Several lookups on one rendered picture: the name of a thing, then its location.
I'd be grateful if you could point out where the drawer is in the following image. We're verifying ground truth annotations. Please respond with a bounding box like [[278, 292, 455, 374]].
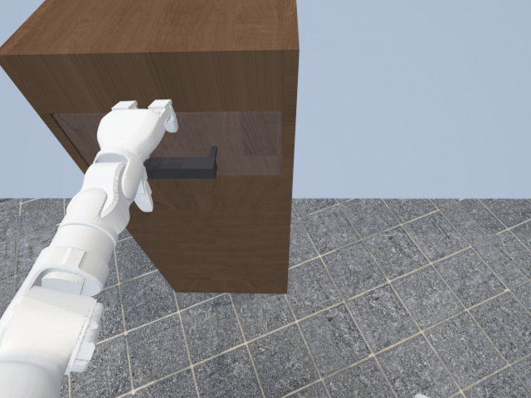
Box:
[[53, 111, 281, 175]]

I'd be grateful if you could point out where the left robot forearm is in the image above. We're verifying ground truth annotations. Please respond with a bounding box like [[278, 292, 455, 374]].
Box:
[[0, 148, 144, 345]]

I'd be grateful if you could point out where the robot left hand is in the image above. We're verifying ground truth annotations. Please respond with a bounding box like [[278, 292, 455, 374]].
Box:
[[97, 99, 178, 212]]

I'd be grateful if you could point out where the handle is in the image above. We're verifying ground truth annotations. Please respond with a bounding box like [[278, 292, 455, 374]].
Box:
[[144, 146, 217, 179]]

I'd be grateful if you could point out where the left robot upper arm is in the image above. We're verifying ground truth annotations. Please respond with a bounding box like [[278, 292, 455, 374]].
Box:
[[0, 286, 104, 398]]

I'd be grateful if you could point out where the cabinet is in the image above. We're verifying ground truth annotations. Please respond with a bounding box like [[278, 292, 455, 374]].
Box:
[[0, 0, 300, 294]]

